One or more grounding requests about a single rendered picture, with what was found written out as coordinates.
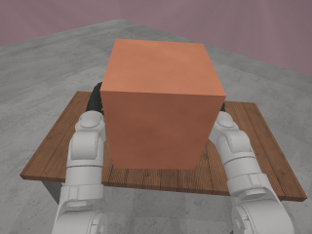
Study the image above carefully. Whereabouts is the robot left hand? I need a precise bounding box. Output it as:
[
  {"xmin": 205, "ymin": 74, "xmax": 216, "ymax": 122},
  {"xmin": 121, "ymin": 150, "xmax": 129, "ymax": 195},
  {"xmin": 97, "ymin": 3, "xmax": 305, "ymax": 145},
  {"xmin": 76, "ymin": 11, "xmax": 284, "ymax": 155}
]
[{"xmin": 86, "ymin": 82, "xmax": 104, "ymax": 115}]

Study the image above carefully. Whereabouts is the left robot upper arm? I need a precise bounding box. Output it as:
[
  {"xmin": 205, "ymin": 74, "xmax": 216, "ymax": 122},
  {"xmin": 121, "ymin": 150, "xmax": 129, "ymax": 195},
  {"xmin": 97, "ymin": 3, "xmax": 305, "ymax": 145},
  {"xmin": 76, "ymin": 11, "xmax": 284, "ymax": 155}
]
[{"xmin": 53, "ymin": 210, "xmax": 108, "ymax": 234}]

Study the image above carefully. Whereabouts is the carton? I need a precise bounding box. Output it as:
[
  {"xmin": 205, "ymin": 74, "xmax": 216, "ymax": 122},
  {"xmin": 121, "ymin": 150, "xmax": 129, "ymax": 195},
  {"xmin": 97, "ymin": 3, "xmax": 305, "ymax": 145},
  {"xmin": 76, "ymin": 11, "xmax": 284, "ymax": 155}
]
[{"xmin": 99, "ymin": 38, "xmax": 226, "ymax": 170}]

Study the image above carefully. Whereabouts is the right robot upper arm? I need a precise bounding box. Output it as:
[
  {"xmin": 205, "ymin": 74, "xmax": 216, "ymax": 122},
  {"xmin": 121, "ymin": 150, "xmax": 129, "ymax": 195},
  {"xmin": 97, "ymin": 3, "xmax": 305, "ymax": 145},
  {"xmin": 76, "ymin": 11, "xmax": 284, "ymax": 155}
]
[{"xmin": 231, "ymin": 199, "xmax": 294, "ymax": 234}]

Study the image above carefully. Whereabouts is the right robot forearm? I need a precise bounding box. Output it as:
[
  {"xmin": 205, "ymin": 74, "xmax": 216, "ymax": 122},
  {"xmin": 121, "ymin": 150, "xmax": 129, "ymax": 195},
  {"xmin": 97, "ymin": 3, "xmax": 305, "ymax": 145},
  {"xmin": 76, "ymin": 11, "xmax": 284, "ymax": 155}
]
[{"xmin": 209, "ymin": 111, "xmax": 294, "ymax": 234}]

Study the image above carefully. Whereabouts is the left robot forearm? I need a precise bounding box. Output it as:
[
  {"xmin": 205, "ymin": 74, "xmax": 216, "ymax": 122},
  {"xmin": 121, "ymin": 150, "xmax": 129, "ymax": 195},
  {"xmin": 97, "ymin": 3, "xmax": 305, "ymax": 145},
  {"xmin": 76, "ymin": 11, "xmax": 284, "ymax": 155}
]
[{"xmin": 52, "ymin": 110, "xmax": 106, "ymax": 234}]

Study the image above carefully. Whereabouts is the robot right hand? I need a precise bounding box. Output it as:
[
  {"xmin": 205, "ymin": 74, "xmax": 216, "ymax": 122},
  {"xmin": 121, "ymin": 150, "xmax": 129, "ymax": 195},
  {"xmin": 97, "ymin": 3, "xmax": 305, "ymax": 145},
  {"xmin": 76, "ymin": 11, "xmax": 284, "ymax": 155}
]
[{"xmin": 220, "ymin": 103, "xmax": 225, "ymax": 112}]

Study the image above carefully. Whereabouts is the table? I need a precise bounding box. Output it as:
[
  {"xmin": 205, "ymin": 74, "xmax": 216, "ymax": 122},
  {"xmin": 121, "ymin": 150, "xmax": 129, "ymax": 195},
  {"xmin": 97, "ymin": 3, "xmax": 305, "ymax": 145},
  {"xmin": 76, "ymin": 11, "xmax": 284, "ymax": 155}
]
[{"xmin": 19, "ymin": 91, "xmax": 307, "ymax": 234}]

